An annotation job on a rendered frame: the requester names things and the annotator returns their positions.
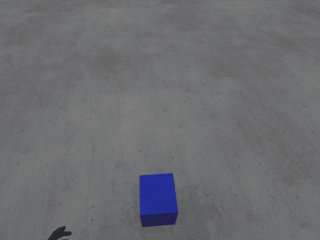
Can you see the carton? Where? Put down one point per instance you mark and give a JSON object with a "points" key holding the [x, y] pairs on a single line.
{"points": [[158, 202]]}

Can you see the left robot hand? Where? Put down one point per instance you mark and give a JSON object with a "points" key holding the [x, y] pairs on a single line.
{"points": [[59, 232]]}

